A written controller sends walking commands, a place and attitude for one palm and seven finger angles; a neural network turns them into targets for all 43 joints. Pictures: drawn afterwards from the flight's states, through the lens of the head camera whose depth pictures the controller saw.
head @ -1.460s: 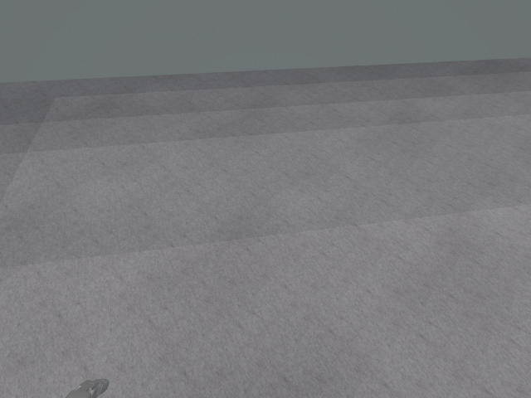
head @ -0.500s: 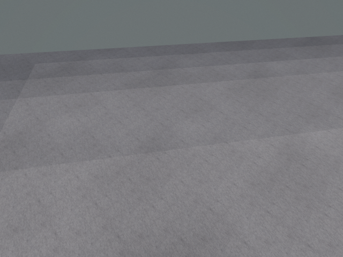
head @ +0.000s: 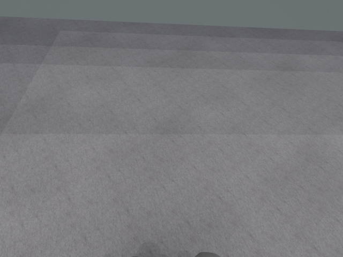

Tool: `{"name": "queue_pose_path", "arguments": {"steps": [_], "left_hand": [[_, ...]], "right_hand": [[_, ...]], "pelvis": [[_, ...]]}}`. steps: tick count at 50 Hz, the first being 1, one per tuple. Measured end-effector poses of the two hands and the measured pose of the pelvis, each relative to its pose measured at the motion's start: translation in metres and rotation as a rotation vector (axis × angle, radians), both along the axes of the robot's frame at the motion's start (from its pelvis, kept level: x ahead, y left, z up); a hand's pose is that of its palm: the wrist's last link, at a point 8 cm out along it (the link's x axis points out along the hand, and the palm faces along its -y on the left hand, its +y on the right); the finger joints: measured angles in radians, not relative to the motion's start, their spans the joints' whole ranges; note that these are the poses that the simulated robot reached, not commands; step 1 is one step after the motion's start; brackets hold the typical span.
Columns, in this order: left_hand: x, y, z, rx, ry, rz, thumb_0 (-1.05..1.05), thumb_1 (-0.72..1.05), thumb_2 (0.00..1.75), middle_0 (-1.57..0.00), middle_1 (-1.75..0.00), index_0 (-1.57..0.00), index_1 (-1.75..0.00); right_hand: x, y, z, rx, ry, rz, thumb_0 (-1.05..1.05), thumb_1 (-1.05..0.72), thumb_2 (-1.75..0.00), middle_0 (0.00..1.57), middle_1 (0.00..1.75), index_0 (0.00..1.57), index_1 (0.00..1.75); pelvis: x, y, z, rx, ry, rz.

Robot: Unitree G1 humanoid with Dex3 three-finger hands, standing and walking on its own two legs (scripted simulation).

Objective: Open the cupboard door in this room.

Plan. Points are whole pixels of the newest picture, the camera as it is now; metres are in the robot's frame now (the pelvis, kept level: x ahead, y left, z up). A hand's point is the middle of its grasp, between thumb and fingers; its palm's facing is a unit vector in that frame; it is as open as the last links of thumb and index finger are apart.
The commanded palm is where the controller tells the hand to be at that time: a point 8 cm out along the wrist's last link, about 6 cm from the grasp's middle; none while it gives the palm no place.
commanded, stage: turn or walk to find it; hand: left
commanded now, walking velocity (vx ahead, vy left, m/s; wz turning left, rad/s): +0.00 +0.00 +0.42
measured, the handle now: out of the picture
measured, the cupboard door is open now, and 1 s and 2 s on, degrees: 0 0 0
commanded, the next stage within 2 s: none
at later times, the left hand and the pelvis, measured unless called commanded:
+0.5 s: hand out of the picture -0.03 +0.15 -0.15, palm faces +0.26 -0.93 -0.27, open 7.4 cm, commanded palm none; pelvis -0.03 -0.05 +0.00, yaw +15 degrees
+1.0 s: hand out of the picture -0.08 +0.22 -0.16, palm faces +0.47 -0.85 -0.25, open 7.4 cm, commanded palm none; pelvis -0.05 -0.01 +0.01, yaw +26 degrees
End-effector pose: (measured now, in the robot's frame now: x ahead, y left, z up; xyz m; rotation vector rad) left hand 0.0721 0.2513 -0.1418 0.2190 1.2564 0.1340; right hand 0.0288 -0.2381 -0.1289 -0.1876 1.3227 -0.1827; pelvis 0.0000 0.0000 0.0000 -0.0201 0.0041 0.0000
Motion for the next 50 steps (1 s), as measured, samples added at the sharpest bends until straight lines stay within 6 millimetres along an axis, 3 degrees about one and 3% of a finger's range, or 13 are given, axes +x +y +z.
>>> {"name": "queue_pose_path", "arguments": {"steps": [5,10,16,21,27,34,37,43,50], "left_hand": [[-0.007,-0.004,0.014,0.021,-0.044,0.047,0.01,0.9,0.9,-0.2,-0.3,-0.2,-0.3],[-0.021,-0.017,0.022,0.058,-0.094,0.091,0.0,0.9,0.9,-0.2,-0.3,-0.2,-0.3],[-0.066,-0.036,0.033,0.084,-0.082,0.167,0.0,0.9,0.9,-0.2,-0.3,-0.2,-0.3],[-0.097,-0.047,0.031,0.065,-0.049,0.229,0.0,0.9,0.9,-0.2,-0.3,-0.2,-0.3],[-0.14,-0.056,0.016,0.017,0.006,0.319,0.0,0.9,0.9,-0.2,-0.3,-0.2,-0.3],[-0.203,-0.04,-0.016,-0.043,0.114,0.439,0.0,0.9,0.9,-0.21,-0.3,-0.2,-0.3],[-0.218,-0.029,-0.018,-0.044,0.154,0.466,0.01,0.9,0.9,-0.2,-0.3,-0.2,-0.3],[-0.21,-0.007,-0.003,-0.024,0.079,0.501,0.01,0.9,0.9,-0.2,-0.3,-0.2,-0.3],[-0.182,0.004,0.013,0.024,-0.035,0.514,0.01,0.9,0.9,-0.2,-0.3,-0.2,-0.3]], "right_hand": [[-0.005,-0.011,-0.002,0.004,0.019,0.025,0.01,-0.91,-0.9,0.2,0.3,0.2,0.3],[-0.004,-0.037,-0.014,0.016,0.008,0.057,0.01,-0.91,-0.9,0.2,0.3,0.2,0.3],[0.013,-0.063,-0.013,0.017,-0.013,0.111,0.01,-0.91,-0.9,0.2,0.3,0.2,0.3],[0.028,-0.069,-0.008,0.005,-0.017,0.168,0.01,-0.91,-0.9,0.2,0.3,0.2,0.3],[0.053,-0.049,-0.006,-0.012,0.003,0.268,0.01,-0.91,-0.9,0.19,0.3,0.19,0.3],[0.098,0.013,-0.002,-0.02,-0.102,0.414,0.01,-0.91,-0.9,0.19,0.3,0.19,0.3],[0.106,0.036,0.008,-0.01,-0.152,0.449,0.01,-0.91,-0.9,0.2,0.3,0.2,0.3],[0.102,0.057,0.02,0.005,-0.171,0.483,0.01,-0.91,-0.9,0.2,0.3,0.2,0.3],[0.084,0.046,0.012,0.025,-0.123,0.486,0.01,-0.91,-0.9,0.2,0.3,0.2,0.3]], "pelvis": [[-0.009,-0.009,0.004,-0.005,0.015,0.05],[-0.02,-0.029,-0.002,0.02,0.018,0.099],[-0.028,-0.045,0.002,0.047,-0.011,0.161],[-0.028,-0.049,0.005,0.056,-0.015,0.222],[-0.032,-0.042,0.002,0.047,-0.005,0.286],[-0.043,-0.015,-0.012,0.029,0.005,0.353],[-0.047,-0.009,-0.008,0.027,-0.006,0.355],[-0.052,-0.001,0.004,0.001,-0.016,0.401],[-0.053,-0.008,0.006,0.014,-0.013,0.455]]}}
